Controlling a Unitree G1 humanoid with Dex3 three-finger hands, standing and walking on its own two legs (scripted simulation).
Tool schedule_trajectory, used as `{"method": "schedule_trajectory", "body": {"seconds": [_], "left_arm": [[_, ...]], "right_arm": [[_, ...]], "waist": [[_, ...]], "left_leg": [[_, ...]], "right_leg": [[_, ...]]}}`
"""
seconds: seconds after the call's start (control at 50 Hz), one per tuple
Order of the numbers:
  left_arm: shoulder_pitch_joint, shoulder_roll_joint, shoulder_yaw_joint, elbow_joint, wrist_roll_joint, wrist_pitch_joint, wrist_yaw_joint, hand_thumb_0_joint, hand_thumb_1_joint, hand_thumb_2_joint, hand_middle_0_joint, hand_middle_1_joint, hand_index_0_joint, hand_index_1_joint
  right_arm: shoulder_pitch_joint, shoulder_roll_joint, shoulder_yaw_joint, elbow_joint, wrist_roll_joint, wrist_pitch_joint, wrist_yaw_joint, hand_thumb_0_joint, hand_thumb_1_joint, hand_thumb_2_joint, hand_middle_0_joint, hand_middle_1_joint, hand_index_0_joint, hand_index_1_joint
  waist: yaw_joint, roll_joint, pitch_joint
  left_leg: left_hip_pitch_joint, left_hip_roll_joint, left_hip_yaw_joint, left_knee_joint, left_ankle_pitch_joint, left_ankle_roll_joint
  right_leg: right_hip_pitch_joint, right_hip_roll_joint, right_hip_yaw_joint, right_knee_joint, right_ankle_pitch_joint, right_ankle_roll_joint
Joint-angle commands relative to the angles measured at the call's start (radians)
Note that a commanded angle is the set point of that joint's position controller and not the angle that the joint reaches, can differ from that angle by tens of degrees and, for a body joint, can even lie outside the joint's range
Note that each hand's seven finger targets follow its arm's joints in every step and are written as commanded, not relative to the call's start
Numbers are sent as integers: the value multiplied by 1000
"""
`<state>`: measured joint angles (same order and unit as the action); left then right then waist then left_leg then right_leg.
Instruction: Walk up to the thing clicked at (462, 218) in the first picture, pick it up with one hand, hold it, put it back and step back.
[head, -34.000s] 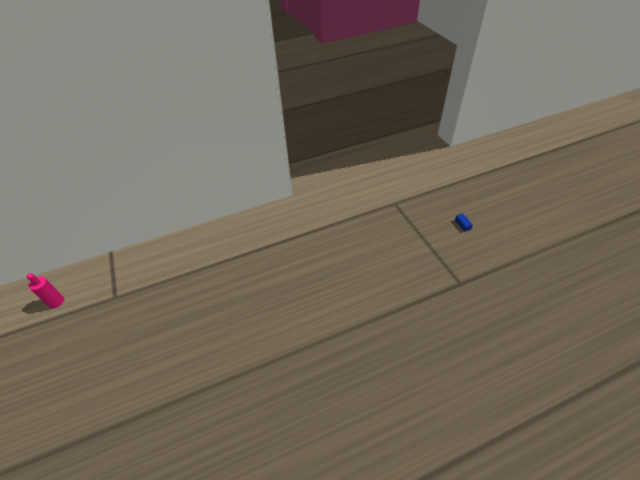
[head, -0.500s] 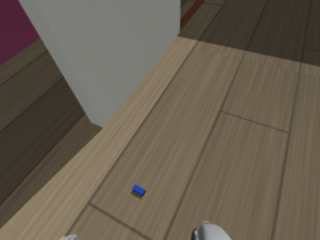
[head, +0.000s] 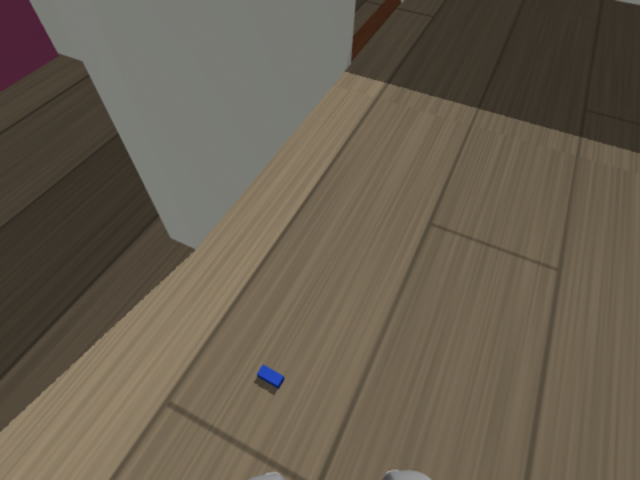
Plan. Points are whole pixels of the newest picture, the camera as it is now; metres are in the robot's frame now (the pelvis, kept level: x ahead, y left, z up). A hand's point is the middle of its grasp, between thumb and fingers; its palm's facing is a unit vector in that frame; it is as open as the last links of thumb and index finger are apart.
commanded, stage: walk up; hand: left
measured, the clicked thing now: (270, 376) +0.47 +0.17 -0.74
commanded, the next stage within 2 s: stand in 1.08 s
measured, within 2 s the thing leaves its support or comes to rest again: neither
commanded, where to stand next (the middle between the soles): +0.07 -0.07 m, yaw -2 degrees
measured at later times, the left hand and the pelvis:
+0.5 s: hand out of the picture +0.11 +0.26 -0.14, palm faces -0.05 -0.92 -0.38, open 7.3 cm; pelvis +0.01 -0.01 +0.00, yaw -2 degrees
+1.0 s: hand out of the picture +0.14 +0.23 -0.13, palm faces -0.03 -0.95 -0.32, open 7.3 cm; pelvis +0.02 -0.02 +0.02, yaw -1 degrees
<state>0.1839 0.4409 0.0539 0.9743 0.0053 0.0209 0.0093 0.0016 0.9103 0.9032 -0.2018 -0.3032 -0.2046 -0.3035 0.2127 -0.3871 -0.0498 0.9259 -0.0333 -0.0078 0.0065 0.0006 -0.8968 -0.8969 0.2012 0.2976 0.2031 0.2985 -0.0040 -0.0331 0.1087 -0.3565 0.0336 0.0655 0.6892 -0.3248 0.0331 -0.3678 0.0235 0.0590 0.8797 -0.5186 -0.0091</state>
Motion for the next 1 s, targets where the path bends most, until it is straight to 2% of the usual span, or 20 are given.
{"method": "schedule_trajectory", "body": {"seconds": [0.0, 0.02, 0.04, 0.06, 0.08, 0.1, 0.14, 0.2, 0.22, 0.24, 0.26, 0.28, 0.34, 0.42, 0.46, 0.5, 0.52, 0.6, 0.76, 0.98], "left_arm": [[10, 128, 27, -53, 15, -61, 2, 0, 900, 900, -200, -300, -200, -300], [47, 134, 29, -34, 19, -72, 7, 0, 900, 900, -200, -300, -200, -300], [90, 180, 42, -19, 24, -82, 13, 0, 900, 900, -200, -300, -200, -300], [97, 240, 53, -20, 28, -87, 13, 0, 900, 900, -200, -300, -200, -300], [64, 281, 53, -30, 16, -81, 9, 0, 900, 900, -200, -300, -200, -300], [28, 287, 52, -48, 16, -79, 2, 0, 900, 900, -200, -300, -200, -300], [9, 236, 44, -60, 10, -73, -6, 0, 900, 900, -200, -300, -200, -300], [-61, 185, 20, -87, 4, -68, -8, 0, 900, 900, -200, -300, -200, -300], [-72, 158, 13, -100, -1, -62, -11, 0, 900, 900, -200, -300, -200, -300], [-66, 119, 7, -106, -9, -56, -11, 0, 900, 900, -200, -300, -200, -300], [-28, 134, 14, -90, -8, -38, -3, 0, 900, 900, -200, -300, -200, -300], [-7, 175, 27, -77, -4, -33, 0, 0, 900, 900, -200, -300, -200, -300], [13, 149, 29, -49, -2, -39, -11, 0, 900, 900, -200, -300, -200, -300], [73, 116, 29, 2, -4, -43, -16, 0, 900, 900, -200, -300, -200, -300], [41, 145, 32, 5, 7, -49, -8, 0, 900, 900, -200, -300, -200, -300], [-60, 210, 28, -26, 12, -63, -5, 0, 900, 900, -200, -300, -200, -300], [-141, 232, 22, -32, 10, -58, -8, 0, 900, 900, -200, -300, -200, -300], [-149, 166, 7, -5, 1, -57, -10, 0, 900, 900, -200, -300, -200, -300], [-172, 145, 2, 49, -13, -55, -8, 0, 900, 900, -200, -300, -200, -300], [-198, 128, -1, 97, -7, -45, -13, 0, 900, 900, -200, -300, -200, -300]], "right_arm": [[36, -286, -65, -58, -3, -25, -13, 0, -900, -900, 200, 300, 200, 300], [12, -265, -54, -67, 7, -24, -10, 0, -900, -900, 200, 300, 200, 300], [-3, -219, -37, -79, 22, -28, -9, 0, -900, -900, 200, 300, 200, 300], [-39, -176, -20, -108, 33, -33, -7, 0, -900, -900, 200, 300, 200, 300], [-76, -186, -25, -111, 26, -32, -14, 0, -900, -900, 200, 300, 200, 300], [-64, -211, -38, -92, 18, -36, -16, 0, -900, -900, 200, 300, 200, 300], [-55, -220, -43, -77, 24, -50, -8, 0, -900, -900, 200, 300, 200, 300], [38, -196, -42, -19, 28, -64, -8, 0, -900, -900, 200, 300, 200, 300], [83, -227, -54, -5, 22, -69, -16, 0, -900, -900, 200, 300, 200, 300], [104, -284, -65, -7, 16, -74, -25, 0, -900, -900, 200, 300, 200, 300], [82, -318, -70, -19, 19, -77, -24, 0, -900, -900, 200, 300, 200, 300], [36, -342, -78, -20, 20, -77, -22, 0, -900, -900, 200, 300, 200, 300], [-46, -276, -49, -37, 11, -78, -27, 0, -900, -900, 200, 300, 200, 300], [-136, -251, -27, -34, 22, -57, -18, 0, -900, -900, 200, 300, 200, 300], [-123, -192, -6, -31, 37, -36, -14, 0, -900, -900, 200, 300, 200, 300], [-78, -162, 0, -7, 42, -20, -9, 0, -900, -900, 200, 300, 200, 300], [-59, -178, -11, 24, 40, -13, -9, 0, -900, -900, 200, 300, 200, 300], [-97, -196, -4, 62, 42, -23, 2, 0, -900, -900, 200, 300, 200, 300], [-118, -199, 11, 127, 40, -26, -2, 0, -900, -900, 200, 300, 200, 300], [-168, -194, 15, 164, 33, -26, -3, 0, -900, -900, 200, 300, 200, 300]], "waist": [[-11, 189, -160], [15, 177, -167], [33, 106, -188], [37, -62, -171], [38, -92, -117], [22, -104, -64], [1, -98, -35], [-48, -81, -85], [-67, -18, -113], [-69, 88, -135], [-42, 130, -121], [-27, 113, -78], [11, 122, -55], [50, 205, -87], [43, 122, -87], [-16, -7, -72], [-38, -37, -63], [-13, -34, -93], [1, -7, -155], [7, 49, -133]], "left_leg": [[269, 216, -256, -129, 300, 172], [197, 187, -196, -66, 440, 132], [70, 139, -152, 21, 430, 72], [-127, 32, -66, 137, 236, 18], [-160, -7, -33, 117, -165, 11], [-84, 14, -65, 138, -216, 9], [-77, 7, -58, 41, -200, 21], [204, -9, -41, -155, 173, 23], [323, 51, -137, -194, 238, 52], [364, 207, -389, -293, 184, 121], [270, 353, -547, -384, 37, 217], [195, 394, -578, -388, 25, 261], [133, 269, -368, -343, 129, 171], [-18, 162, -184, -255, 111, 74], [-85, 112, -150, -203, 27, 20], [2, 17, -95, -118, -69, -27], [151, 12, -80, -75, -104, -26], [147, 75, -152, -236, 96, 0], [192, 75, -132, -287, 253, -17], [145, 96, -166, -389, 174, -17]], "right_leg": [[44, -6, -64, -422, 71, -20], [165, -20, -45, -510, 223, -38], [308, -80, 81, -480, 386, -73], [407, -196, 300, -460, 489, -139], [307, -327, 417, -457, 443, -246], [187, -364, 421, -446, 457, -276], [197, -282, 255, -445, 451, -212], [35, -168, 99, -336, 537, -113], [-70, -120, 54, -226, 508, -71], [-156, -21, -15, -67, 360, -23], [-143, -17, -23, 21, -20, -19], [-103, -55, 14, 69, -81, -22], [-48, -90, 15, -52, -29, -36], [204, -49, -80, -329, 265, -25], [253, -83, 5, -409, 323, -36], [83, -265, 270, -580, 109, -91], [-64, -288, 255, -588, 25, -126], [61, -151, 60, -514, 203, -28], [184, -165, 39, -527, 372, -25], [244, -146, 1, -571, 332, -10]]}}
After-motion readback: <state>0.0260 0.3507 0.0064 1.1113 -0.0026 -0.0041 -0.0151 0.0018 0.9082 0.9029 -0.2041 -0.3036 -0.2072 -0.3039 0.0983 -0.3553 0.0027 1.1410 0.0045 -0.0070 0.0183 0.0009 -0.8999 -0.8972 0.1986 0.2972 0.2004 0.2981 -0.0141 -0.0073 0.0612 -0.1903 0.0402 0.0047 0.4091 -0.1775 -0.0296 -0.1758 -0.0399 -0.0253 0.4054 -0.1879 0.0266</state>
